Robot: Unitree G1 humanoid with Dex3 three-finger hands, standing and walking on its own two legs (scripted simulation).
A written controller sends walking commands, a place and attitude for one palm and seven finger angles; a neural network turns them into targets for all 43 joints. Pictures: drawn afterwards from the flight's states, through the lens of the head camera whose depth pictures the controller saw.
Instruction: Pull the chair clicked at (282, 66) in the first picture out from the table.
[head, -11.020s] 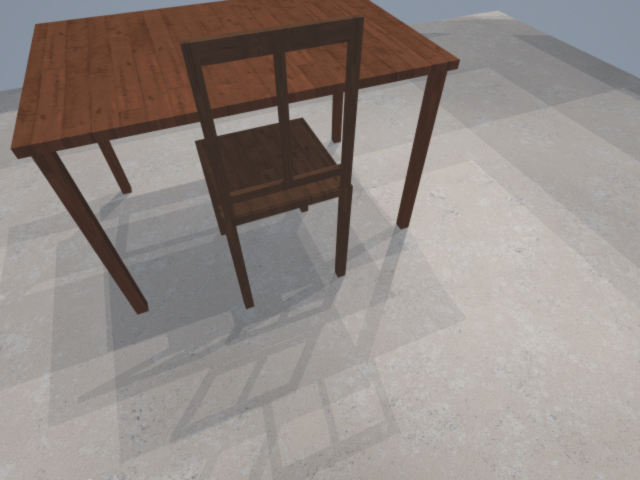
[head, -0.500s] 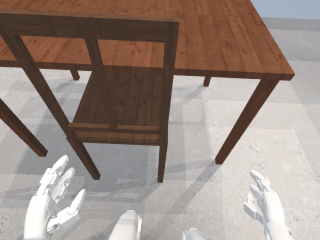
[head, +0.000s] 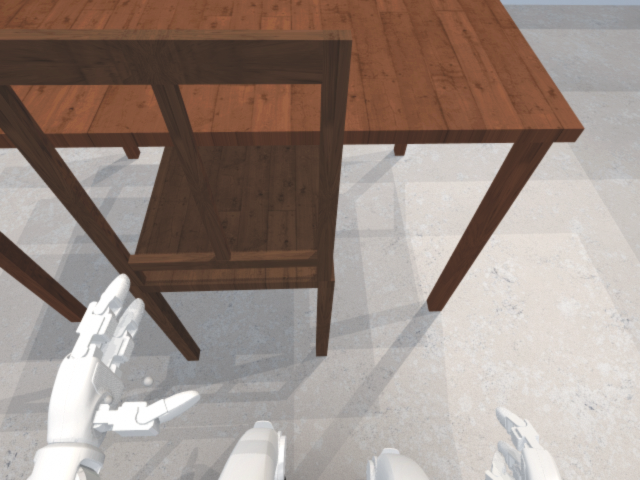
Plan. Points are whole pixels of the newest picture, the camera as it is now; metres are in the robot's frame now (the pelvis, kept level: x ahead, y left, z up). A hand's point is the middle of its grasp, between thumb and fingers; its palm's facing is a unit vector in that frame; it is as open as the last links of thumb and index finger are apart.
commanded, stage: raise the hand toward the chair's back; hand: left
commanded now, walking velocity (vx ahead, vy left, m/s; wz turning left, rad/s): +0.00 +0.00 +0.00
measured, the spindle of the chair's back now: (201, 191) +0.48 +0.20 +0.05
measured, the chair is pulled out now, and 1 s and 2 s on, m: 0.00 0.00 0.00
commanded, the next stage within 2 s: aim the fingers beside a spindle in 1.14 s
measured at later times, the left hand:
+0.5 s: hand (119, 368) +0.23 +0.23 +0.06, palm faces +0.11 -0.99 -0.04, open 16.8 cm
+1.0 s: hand (134, 351) +0.25 +0.22 +0.06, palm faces +0.11 -0.99 -0.04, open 16.9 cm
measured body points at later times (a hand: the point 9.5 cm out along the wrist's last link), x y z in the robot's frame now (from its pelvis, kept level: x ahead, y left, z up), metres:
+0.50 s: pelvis +0.00 +0.02 +0.01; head +0.06 +0.04 +0.45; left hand +0.22 +0.28 +0.06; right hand +0.20 -0.20 -0.06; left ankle +0.06 +0.12 -0.64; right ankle +0.00 -0.12 -0.64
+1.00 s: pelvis +0.00 +0.01 +0.01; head +0.07 +0.02 +0.46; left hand +0.23 +0.27 +0.06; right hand +0.18 -0.24 -0.07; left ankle +0.06 +0.12 -0.64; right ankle +0.00 -0.12 -0.64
